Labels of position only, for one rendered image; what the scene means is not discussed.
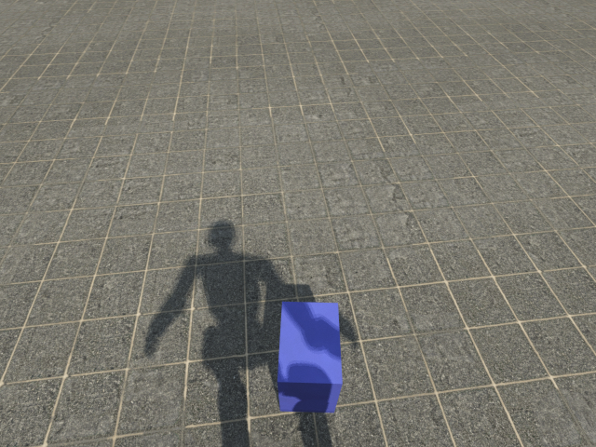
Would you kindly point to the carton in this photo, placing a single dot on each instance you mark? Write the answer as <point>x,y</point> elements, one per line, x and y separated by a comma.
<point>309,360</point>

